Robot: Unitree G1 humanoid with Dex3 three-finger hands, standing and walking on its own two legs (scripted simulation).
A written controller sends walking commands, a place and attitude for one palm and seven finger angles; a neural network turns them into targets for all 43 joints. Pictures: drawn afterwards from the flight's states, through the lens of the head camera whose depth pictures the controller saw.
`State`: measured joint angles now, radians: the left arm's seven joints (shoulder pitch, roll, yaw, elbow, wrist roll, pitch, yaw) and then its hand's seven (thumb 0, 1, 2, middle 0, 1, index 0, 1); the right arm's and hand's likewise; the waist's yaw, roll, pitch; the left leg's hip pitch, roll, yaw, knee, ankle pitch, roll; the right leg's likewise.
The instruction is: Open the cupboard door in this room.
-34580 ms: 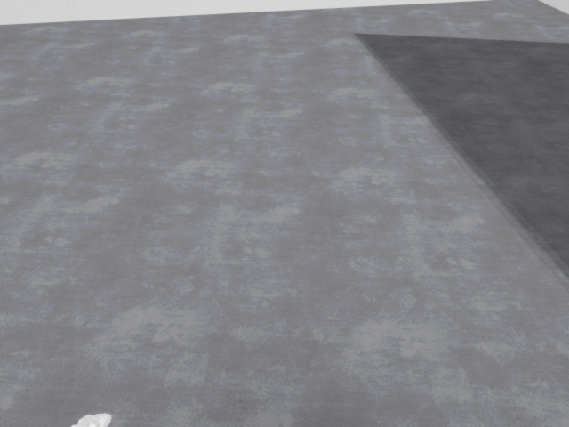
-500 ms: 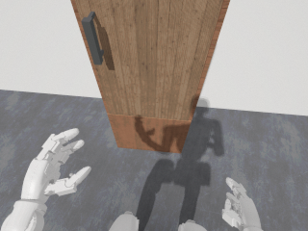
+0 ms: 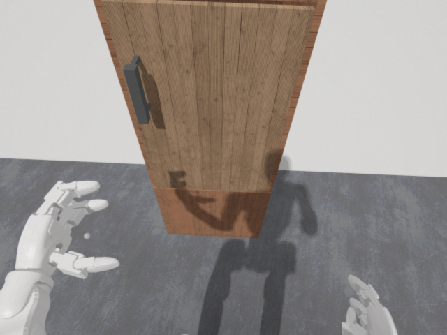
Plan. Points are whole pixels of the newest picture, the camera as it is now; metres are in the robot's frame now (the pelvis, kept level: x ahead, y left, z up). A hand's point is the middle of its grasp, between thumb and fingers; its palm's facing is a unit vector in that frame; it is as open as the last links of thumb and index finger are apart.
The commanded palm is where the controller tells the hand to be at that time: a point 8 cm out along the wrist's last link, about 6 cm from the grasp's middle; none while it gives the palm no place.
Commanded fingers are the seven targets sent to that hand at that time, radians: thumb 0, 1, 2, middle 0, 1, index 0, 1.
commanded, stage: raise the hand with hooked fingers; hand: left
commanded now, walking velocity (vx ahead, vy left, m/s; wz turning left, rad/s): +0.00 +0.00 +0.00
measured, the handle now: (140, 90) +0.58 +0.23 +0.11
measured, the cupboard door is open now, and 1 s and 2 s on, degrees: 0 0 0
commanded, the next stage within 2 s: move the hooked fingers beside the handle in 0.96 s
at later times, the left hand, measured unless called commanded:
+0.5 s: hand (57, 187) +0.30 +0.28 +0.13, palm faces +0.08 -1.00 -0.04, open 14.0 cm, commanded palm +0.27 +0.32 +0.13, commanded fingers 0.00 -0.50 0.30 -0.30 -1.20 -0.30 -1.20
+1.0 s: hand (70, 189) +0.30 +0.26 +0.13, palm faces +0.07 -1.00 -0.03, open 14.0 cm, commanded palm +0.27 +0.30 +0.13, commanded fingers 0.00 -0.50 0.30 -0.30 -1.20 -0.30 -1.20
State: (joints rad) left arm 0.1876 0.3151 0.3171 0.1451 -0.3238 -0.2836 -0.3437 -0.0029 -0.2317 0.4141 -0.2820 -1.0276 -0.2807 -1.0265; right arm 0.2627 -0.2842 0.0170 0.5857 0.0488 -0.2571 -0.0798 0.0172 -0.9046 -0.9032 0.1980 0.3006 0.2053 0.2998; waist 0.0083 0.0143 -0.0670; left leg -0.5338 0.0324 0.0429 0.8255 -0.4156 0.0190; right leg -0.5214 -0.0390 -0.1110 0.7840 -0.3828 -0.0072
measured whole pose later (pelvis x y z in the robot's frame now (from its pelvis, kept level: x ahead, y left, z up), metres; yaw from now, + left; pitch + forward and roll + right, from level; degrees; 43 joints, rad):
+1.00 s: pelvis +0.00 -0.01 +0.02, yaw -1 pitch +3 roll +0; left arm -0.10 0.41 0.44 0.39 -0.33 -0.12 -0.45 -0.01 -0.50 0.30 -0.30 -1.20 -0.30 -1.20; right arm 0.27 -0.28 0.06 0.60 0.06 -0.20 -0.10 0.02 -0.90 -0.90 0.20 0.30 0.21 0.30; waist 0.02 0.03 -0.04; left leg -0.36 0.04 0.06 0.64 -0.34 0.00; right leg -0.36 -0.02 -0.10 0.62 -0.31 -0.02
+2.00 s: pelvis +0.00 +0.01 +0.01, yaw -2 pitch +11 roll -1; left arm -0.64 0.57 0.47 1.00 -0.20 -0.25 -0.46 -0.01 -0.50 0.30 -0.30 -1.20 -0.30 -1.20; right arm 0.36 -0.29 0.05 0.62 0.04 -0.06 -0.08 0.01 -0.90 -0.90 0.20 0.30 0.21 0.30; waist -0.07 0.00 -0.07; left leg -0.56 0.04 0.07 0.74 -0.37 0.03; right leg -0.56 -0.02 -0.08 0.69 -0.32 0.00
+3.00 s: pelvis +0.01 +0.02 -0.01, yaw -4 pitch +20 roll -4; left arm -0.91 0.84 0.60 1.25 -0.10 -0.27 -0.52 -0.01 -0.50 0.30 -0.30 -1.20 -0.30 -1.20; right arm 0.46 -0.30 0.06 0.59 0.01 0.10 -0.05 0.01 -0.90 -0.90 0.20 0.30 0.21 0.30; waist -0.17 0.00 -0.08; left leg -0.79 0.07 0.07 0.86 -0.42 0.04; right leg -0.76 0.01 -0.07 0.74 -0.33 0.01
